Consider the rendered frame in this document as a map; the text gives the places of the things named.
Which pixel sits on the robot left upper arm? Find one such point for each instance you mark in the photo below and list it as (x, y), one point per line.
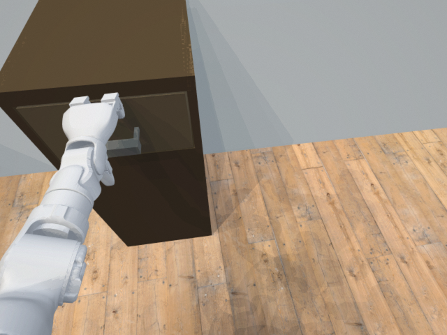
(42, 274)

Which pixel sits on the handle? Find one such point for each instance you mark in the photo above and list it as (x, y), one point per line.
(124, 147)

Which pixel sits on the robot left hand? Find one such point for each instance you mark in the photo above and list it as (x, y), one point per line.
(96, 120)

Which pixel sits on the drawer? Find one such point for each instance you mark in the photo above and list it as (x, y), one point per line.
(163, 119)

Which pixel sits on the cabinet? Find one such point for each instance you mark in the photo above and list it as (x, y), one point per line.
(75, 48)

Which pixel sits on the left robot forearm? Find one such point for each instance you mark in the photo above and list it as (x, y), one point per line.
(68, 202)

